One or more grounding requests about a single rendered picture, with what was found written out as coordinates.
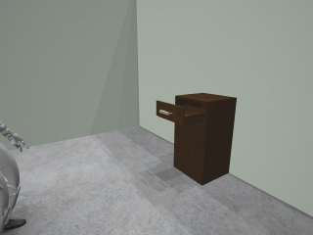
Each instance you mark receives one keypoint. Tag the handle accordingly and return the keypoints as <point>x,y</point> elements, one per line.
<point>164,112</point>

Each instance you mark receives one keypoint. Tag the cabinet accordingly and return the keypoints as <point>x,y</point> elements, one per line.
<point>203,150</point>

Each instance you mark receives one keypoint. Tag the left robot thigh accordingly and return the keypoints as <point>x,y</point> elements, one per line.
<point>9,169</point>

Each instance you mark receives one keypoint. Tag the robot left hand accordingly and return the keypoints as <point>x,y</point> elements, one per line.
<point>14,138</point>

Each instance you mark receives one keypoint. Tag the drawer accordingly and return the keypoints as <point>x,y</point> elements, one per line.
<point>182,114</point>

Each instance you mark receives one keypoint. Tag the robot left shin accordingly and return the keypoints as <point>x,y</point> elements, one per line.
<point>12,202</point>

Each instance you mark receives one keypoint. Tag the robot left forearm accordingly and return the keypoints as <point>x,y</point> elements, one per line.
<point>5,131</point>

